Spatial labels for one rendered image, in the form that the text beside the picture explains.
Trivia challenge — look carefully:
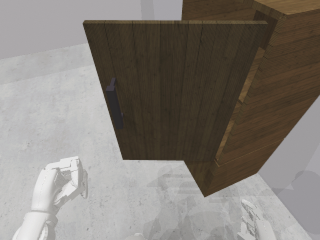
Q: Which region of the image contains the handle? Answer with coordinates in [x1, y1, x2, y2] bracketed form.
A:
[105, 77, 124, 130]

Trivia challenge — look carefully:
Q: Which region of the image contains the robot left hand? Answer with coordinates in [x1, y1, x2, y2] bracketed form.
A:
[31, 156, 88, 216]

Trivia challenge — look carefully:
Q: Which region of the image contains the cupboard door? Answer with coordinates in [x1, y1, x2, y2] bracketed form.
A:
[82, 20, 268, 161]

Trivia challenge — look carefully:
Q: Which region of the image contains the left robot forearm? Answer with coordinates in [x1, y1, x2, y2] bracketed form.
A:
[12, 210, 58, 240]

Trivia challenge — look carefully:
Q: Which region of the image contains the robot right hand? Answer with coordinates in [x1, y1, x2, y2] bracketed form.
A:
[237, 199, 277, 240]

